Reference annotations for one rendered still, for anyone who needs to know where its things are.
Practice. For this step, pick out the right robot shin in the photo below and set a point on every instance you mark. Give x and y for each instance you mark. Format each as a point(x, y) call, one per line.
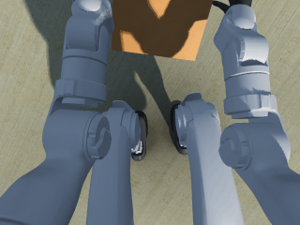
point(195, 96)

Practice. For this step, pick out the left robot shin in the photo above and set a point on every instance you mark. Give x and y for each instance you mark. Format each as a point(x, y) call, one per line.
point(122, 104)

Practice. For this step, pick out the left robot forearm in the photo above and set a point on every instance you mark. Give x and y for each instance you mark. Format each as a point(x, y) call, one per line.
point(85, 57)

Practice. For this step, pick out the robot shin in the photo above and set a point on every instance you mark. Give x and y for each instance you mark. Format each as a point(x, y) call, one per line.
point(195, 96)
point(122, 104)

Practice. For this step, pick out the robot left upper arm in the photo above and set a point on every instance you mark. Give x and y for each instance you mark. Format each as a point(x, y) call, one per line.
point(48, 195)

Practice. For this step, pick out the carton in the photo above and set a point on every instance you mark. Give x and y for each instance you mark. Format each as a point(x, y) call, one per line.
point(166, 28)

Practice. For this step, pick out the robot right upper arm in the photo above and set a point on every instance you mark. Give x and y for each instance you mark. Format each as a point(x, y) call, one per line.
point(259, 152)

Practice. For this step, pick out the right robot forearm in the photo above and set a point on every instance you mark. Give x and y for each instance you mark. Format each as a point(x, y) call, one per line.
point(244, 56)

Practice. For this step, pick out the robot right hand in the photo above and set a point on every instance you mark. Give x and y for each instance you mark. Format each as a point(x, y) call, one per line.
point(225, 7)

